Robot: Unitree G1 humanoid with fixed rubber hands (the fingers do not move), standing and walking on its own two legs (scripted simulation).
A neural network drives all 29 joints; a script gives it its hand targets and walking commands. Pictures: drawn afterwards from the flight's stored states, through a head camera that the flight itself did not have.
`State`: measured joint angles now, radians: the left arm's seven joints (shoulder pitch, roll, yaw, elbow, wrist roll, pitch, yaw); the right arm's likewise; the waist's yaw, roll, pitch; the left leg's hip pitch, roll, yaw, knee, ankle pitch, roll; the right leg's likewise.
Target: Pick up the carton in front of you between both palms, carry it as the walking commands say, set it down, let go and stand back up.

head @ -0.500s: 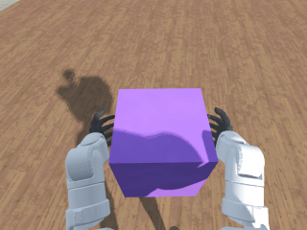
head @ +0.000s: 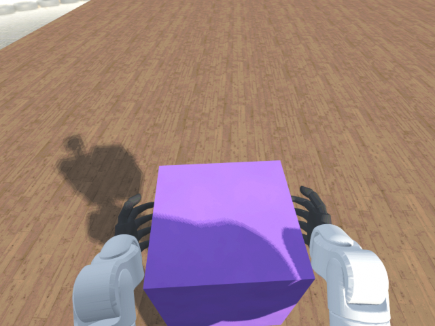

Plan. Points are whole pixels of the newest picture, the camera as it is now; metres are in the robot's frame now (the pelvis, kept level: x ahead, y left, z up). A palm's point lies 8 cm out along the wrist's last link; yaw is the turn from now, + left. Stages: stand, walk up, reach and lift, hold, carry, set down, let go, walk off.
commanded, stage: carry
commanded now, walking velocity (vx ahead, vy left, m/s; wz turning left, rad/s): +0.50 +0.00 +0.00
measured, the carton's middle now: (223, 249) +0.26 +0.00 +0.03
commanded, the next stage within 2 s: hold in 1.80 s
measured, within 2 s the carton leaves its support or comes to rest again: neither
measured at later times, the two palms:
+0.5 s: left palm (160, 139) +0.51 +0.14 +0.10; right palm (285, 137) +0.52 -0.16 +0.09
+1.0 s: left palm (152, 124) +0.58 +0.17 +0.09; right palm (267, 120) +0.59 -0.13 +0.09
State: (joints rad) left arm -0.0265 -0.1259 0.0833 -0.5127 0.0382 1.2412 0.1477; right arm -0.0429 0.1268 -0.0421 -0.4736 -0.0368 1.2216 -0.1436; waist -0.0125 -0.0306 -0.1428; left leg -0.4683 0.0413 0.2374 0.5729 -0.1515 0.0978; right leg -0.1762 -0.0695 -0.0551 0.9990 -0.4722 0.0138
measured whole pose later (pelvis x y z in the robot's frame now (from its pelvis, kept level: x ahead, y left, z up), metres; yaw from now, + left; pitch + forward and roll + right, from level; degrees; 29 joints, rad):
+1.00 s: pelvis +0.35 +0.01 +0.01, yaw +3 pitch +3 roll -1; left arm -0.01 -0.13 0.05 -0.36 0.10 1.14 0.10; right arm 0.01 0.13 -0.05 -0.37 -0.10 1.14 -0.10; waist 0.00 0.02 -0.16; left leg -0.11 0.04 0.11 0.51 -0.45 0.00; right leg -0.35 -0.08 -0.23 0.57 -0.26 -0.01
